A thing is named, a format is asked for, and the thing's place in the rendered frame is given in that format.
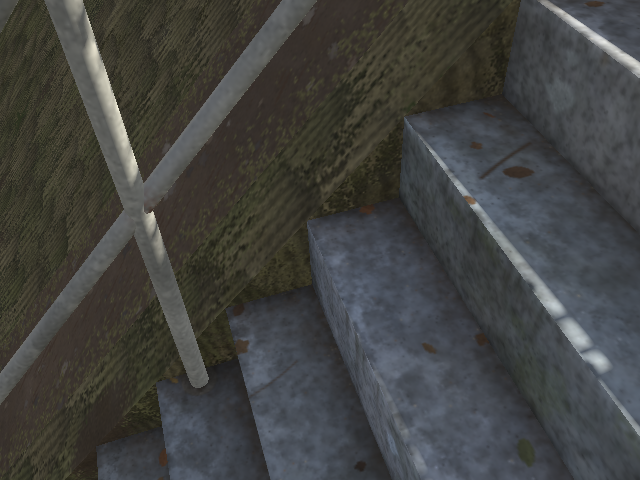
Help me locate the stairs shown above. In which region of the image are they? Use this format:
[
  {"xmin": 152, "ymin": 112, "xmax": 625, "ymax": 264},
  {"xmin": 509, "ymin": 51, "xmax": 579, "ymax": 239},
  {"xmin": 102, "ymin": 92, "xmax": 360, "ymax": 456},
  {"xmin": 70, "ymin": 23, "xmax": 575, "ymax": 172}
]
[{"xmin": 96, "ymin": 0, "xmax": 640, "ymax": 480}]

